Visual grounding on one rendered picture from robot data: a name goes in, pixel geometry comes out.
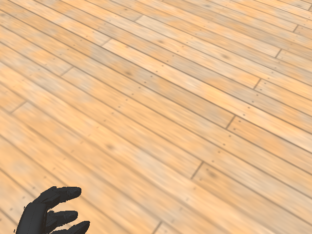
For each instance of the robot left hand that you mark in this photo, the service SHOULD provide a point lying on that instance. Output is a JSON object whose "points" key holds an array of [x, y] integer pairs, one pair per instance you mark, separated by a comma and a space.
{"points": [[36, 219]]}

